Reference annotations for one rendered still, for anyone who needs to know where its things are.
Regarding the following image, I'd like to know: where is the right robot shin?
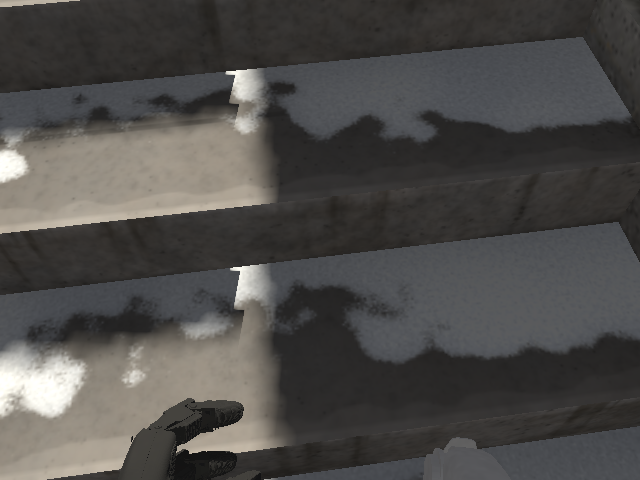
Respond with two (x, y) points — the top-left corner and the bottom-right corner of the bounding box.
(443, 437), (477, 453)

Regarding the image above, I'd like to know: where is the right robot thigh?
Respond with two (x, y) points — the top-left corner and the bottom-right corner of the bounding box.
(423, 446), (511, 480)

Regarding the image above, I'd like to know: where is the left robot hand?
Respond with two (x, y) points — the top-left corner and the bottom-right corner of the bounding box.
(118, 398), (261, 480)

